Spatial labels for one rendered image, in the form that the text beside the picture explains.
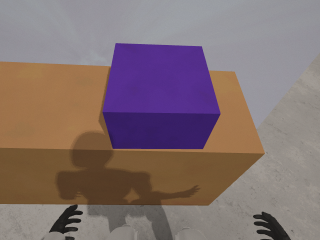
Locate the robot left hand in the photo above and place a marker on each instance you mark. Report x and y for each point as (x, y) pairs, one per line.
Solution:
(59, 225)

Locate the carton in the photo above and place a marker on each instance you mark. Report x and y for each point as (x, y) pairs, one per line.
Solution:
(159, 97)

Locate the pedestal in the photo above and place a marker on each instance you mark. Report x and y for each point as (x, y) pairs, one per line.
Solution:
(55, 148)

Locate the robot thigh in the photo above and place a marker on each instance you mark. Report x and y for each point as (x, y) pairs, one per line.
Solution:
(123, 233)
(190, 234)

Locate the robot right hand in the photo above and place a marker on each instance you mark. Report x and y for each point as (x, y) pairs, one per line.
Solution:
(277, 231)

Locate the right robot thigh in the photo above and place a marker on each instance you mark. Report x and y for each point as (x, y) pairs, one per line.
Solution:
(190, 234)

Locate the left robot thigh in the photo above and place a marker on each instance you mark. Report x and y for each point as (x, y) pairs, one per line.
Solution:
(123, 233)

